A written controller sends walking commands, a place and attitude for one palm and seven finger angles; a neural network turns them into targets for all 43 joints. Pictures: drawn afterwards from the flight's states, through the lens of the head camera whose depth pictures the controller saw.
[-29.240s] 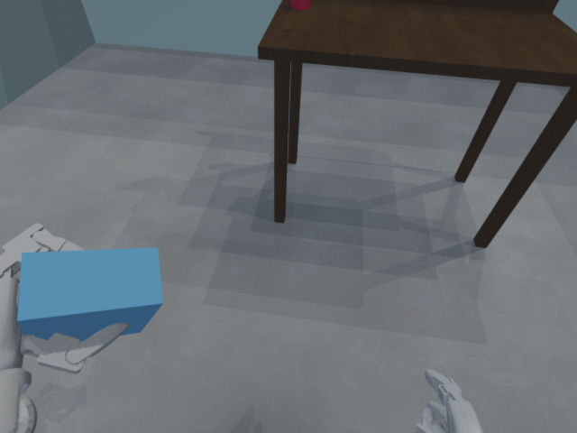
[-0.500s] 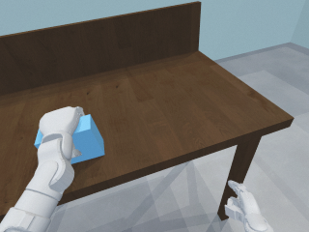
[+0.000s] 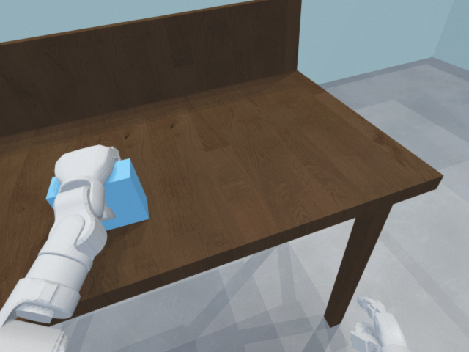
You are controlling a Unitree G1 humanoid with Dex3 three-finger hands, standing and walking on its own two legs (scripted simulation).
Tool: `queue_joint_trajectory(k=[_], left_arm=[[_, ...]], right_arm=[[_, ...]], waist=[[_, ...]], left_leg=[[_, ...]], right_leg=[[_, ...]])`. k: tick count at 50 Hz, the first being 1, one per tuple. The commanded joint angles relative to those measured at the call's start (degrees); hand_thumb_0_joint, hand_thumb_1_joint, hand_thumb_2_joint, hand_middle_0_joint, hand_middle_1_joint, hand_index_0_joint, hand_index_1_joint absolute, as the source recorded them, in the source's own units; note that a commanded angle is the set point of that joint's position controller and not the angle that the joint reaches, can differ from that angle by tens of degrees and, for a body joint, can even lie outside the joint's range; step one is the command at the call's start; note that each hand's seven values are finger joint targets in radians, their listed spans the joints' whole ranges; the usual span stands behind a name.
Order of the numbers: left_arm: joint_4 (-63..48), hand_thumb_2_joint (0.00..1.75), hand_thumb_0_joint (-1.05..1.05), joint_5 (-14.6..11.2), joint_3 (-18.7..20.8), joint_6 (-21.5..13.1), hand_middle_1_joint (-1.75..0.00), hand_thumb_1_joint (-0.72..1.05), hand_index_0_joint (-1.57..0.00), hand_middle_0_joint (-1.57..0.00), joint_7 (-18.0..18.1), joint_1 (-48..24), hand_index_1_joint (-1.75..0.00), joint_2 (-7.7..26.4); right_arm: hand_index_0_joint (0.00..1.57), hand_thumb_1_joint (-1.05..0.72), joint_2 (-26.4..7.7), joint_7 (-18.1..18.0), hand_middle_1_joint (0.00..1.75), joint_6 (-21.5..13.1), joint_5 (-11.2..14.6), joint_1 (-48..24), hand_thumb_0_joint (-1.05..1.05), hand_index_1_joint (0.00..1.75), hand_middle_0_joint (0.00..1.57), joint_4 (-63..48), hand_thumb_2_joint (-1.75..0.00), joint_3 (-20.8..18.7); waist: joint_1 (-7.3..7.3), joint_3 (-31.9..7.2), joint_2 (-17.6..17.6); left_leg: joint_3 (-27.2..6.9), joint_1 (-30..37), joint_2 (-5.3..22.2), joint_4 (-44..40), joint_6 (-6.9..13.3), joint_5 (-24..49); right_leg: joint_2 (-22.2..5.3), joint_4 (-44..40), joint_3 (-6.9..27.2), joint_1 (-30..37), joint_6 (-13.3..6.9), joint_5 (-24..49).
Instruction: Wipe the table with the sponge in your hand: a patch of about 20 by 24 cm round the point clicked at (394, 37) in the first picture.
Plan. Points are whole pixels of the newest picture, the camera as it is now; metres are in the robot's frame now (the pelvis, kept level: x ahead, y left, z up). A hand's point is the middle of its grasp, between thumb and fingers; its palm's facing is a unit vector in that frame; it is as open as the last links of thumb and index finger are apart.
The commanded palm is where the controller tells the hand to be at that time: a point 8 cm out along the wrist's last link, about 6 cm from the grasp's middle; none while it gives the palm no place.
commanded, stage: wipe forward along the middle lane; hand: left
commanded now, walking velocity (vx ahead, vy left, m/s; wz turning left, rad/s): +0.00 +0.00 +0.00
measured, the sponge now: (106, 205) +0.33 +0.28 +0.10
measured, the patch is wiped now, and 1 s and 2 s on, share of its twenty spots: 1.00 1.00 1.00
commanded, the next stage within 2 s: slide back across to the first lane in 0.70 s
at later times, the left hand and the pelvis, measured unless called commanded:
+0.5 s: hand (100, 169) +0.39 +0.31 +0.14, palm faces -0.07 -0.02 -1.00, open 9.7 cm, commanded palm +0.37 +0.30 +0.17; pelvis +0.00 +0.01 +0.00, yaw +0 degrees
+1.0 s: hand (96, 159) +0.42 +0.33 +0.14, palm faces -0.03 -0.04 -1.00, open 9.7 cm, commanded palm +0.38 +0.34 +0.18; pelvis +0.01 +0.03 +0.00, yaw -1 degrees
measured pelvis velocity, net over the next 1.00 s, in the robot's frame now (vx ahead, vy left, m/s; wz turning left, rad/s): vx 0.01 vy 0.03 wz -0.02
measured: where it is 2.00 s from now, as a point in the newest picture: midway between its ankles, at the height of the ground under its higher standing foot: outside the picture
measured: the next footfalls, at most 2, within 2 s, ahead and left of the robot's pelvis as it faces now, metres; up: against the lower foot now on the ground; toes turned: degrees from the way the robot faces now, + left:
none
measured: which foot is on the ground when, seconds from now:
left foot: down 0.00-1.00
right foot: down 0.00-1.00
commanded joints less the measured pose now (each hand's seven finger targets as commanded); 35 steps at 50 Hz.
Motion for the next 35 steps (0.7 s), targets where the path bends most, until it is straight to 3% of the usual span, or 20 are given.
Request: queue_joint_trajectory(k=[1, 3, 5, 7, 8, 10, 14, 16, 18, 19, 21, 23, 26, 28, 30, 35], left_arm=[[2.0, 1.30, 0.00, 1.7, 4.6, -1.2, -1.60, 0.10, -1.20, -1.20, 1.3, -15.5, -1.60, 12.4], [3.1, 1.30, 0.00, 2.1, 6.5, -2.0, -1.60, 0.10, -1.20, -1.20, 1.4, -15.6, -1.60, 14.6], [4.1, 1.30, 0.00, 2.3, 3.4, -2.4, -1.60, 0.10, -1.20, -1.20, 1.5, -16.1, -1.60, 10.7], [5.5, 1.30, 0.00, 2.4, 2.9, -2.9, -1.60, 0.10, -1.20, -1.20, 1.8, -17.9, -1.60, 10.4], [6.4, 1.30, 0.00, 2.2, 5.2, -3.2, -1.60, 0.10, -1.20, -1.20, 1.9, -17.2, -1.60, 12.6], [8.2, 1.30, 0.00, 2.4, 3.1, -3.7, -1.60, 0.10, -1.20, -1.20, 2.2, -19.5, -1.60, 11.0], [12.1, 1.30, 0.00, 3.1, 3.1, -4.5, -1.60, 0.10, -1.20, -1.20, 2.6, -24.7, -1.60, 12.3], [14.8, 1.30, 0.00, 3.2, 3.3, -4.9, -1.60, 0.10, -1.20, -1.20, 2.9, -26.2, -1.60, 12.8], [15.3, 1.30, 0.00, 3.4, 4.8, -5.8, -1.60, 0.10, -1.20, -1.20, 3.0, -28.7, -1.60, 15.0], [16.5, 1.30, 0.00, 3.5, 3.1, -6.0, -1.60, 0.10, -1.20, -1.20, 3.1, -29.5, -1.60, 13.4], [18.6, 1.30, 0.00, 3.9, 3.2, -6.3, -1.60, 0.10, -1.20, -1.20, 3.0, -30.9, -1.60, 14.0], [19.0, 1.30, 0.00, 4.2, 4.7, -7.1, -1.60, 0.10, -1.20, -1.20, 3.0, -31.0, -1.60, 15.5], [20.3, 1.30, 0.00, 4.5, 3.1, -7.7, -1.60, 0.10, -1.20, -1.20, 3.2, -31.5, -1.60, 13.7], [20.7, 1.30, 0.00, 4.1, 5.0, -8.3, -1.60, 0.10, -1.20, -1.20, 3.4, -32.4, -1.60, 15.5], [21.8, 1.30, 0.00, 4.3, 3.6, -8.6, -1.60, 0.10, -1.20, -1.20, 3.7, -32.4, -1.60, 13.9], [23.9, 1.30, 0.00, 5.0, 4.6, -8.8, -1.60, 0.10, -1.20, -1.20, 4.5, -32.4, -1.60, 14.8]], right_arm=[[0.20, -0.90, -6.5, -0.5, 0.30, -2.3, 0.2, -8.7, 0.00, 0.30, 0.20, -9.0, -0.90, -2.7], [0.20, -0.90, -6.8, -0.5, 0.30, -2.1, 0.1, -8.1, 0.00, 0.30, 0.20, -9.1, -0.90, -2.8], [0.20, -0.90, -6.6, -0.3, 0.30, -1.9, 0.4, -7.3, 0.00, 0.30, 0.20, -9.4, -0.90, -3.0], [0.20, -0.90, -6.7, -0.2, 0.30, -1.7, 0.5, -6.7, 0.00, 0.30, 0.20, -9.2, -0.90, -3.2], [0.20, -0.90, -6.9, -0.4, 0.30, -1.7, 0.3, -6.6, 0.00, 0.30, 0.20, -9.1, -0.90, -3.3], [0.20, -0.90, -6.9, -0.5, 0.30, -1.6, 0.5, -5.5, 0.00, 0.30, 0.20, -8.8, -0.90, -3.4], [0.20, -0.90, -7.3, -0.7, 0.30, -1.5, 0.7, -4.0, 0.00, 0.30, 0.20, -7.8, -0.90, -3.6], [0.20, -0.90, -7.4, -0.8, 0.30, -1.6, 0.7, -2.9, 0.00, 0.30, 0.20, -7.3, -0.90, -3.7], [0.20, -0.90, -7.4, -0.9, 0.30, -1.6, 0.6, -2.3, 0.00, 0.30, 0.20, -7.3, -0.90, -3.6], [0.20, -0.90, -7.4, -0.9, 0.30, -1.6, 0.6, -1.7, 0.00, 0.30, 0.20, -7.2, -0.90, -3.8], [0.20, -0.90, -7.5, -0.7, 0.30, -1.4, 0.7, -0.7, 0.00, 0.30, 0.20, -6.8, -0.90, -3.9], [0.20, -0.90, -7.5, -0.5, 0.30, -1.2, 0.5, -0.4, 0.00, 0.30, 0.20, -7.2, -0.90, -3.9], [0.20, -0.90, -7.6, -0.3, 0.30, -0.8, 0.6, 0.7, 0.00, 0.30, 0.20, -7.0, -0.90, -4.2], [0.20, -0.90, -7.6, -0.3, 0.30, -0.7, 0.5, 0.9, 0.00, 0.30, 0.20, -7.1, -0.90, -4.2], [0.20, -0.90, -7.7, -0.1, 0.30, -0.6, 0.5, 1.9, 0.00, 0.30, 0.20, -6.9, -0.90, -4.5], [0.20, -0.90, -8.0, 0.1, 0.30, -0.1, 0.4, 3.0, 0.00, 0.30, 0.20, -6.2, -0.90, -4.8]], waist=[[-0.85, -5.5, -9.3], [-0.54, -6.1, -8.8], [-1.13, -6.0, -8.5], [-1.43, -5.7, -8.2], [-1.21, -5.5, -9.7], [-1.96, -5.4, -9.9], [-2.53, -5.6, -8.5], [-2.84, -5.9, -10.2], [-2.75, -7.6, -9.2], [-3.15, -7.9, -9.4], [-3.41, -7.8, -9.5], [-2.92, -8.9, -7.2], [-3.68, -9.0, -8.4], [-3.30, -9.1, -8.5], [-3.76, -9.3, -8.6], [-3.70, -10.6, -8.4]], left_leg=[[2.1, 2.6, -3.2, -0.9, 3.2, 3.7], [1.6, 2.1, -3.1, -1.1, 3.2, 3.8], [1.8, 2.1, -3.1, -1.1, 3.2, 3.9], [1.7, 2.0, -3.1, -1.1, 3.3, 3.1], [1.3, 1.5, -3.0, -1.3, 3.3, 2.6], [1.8, 1.0, -3.1, -1.0, 3.4, 1.9], [1.4, 0.7, -2.9, -1.5, 3.4, 0.2], [1.5, 0.1, -3.0, -1.2, 3.4, -0.1], [0.9, -0.1, -2.9, -1.4, 3.3, 0.5], [1.3, 0.0, -3.1, -1.1, 3.5, 0.6], [1.3, -0.3, -2.9, -1.1, 3.4, 0.5], [0.7, -0.3, -2.9, -1.2, 3.3, 1.9], [1.2, -0.1, -2.8, -0.6, 3.6, 2.4], [0.6, -0.5, -2.7, -1.1, 3.5, 2.8], [1.1, -0.3, -2.8, -0.7, 3.7, 3.2], [1.0, 0.2, -2.6, -0.6, 3.7, 5.0]], right_leg=[[-2.0, -7.3, 4.2, -2.8, 1.1, 12.2], [-1.8, -7.2, 4.6, -2.5, 0.7, 12.4], [-1.7, -6.8, 3.2, -3.4, 0.8, 12.0], [-1.6, -7.1, 3.1, -4.4, 0.8, 10.6], [-1.5, -7.6, 3.8, -4.5, 0.7, 10.1], [-1.7, -7.5, 3.5, -5.1, 1.0, 9.3], [-1.5, -7.8, 3.2, -6.7, 0.8, 5.5], [-1.6, -7.9, 3.5, -6.7, 1.0, 5.5], [-1.5, -7.6, 3.7, -6.2, 0.7, 6.3], [-1.6, -7.5, 3.4, -5.9, 1.0, 6.5], [-1.6, -7.5, 3.2, -6.3, 1.0, 6.6], [-1.4, -7.2, 3.3, -5.8, 0.5, 8.5], [-1.4, -7.0, 2.9, -6.0, 0.8, 9.6], [-1.2, -7.1, 2.8, -5.9, 0.4, 9.9], [-1.3, -6.9, 2.6, -5.9, 0.7, 10.7], [-1.0, -6.4, 2.2, -5.8, 0.5, 12.5]])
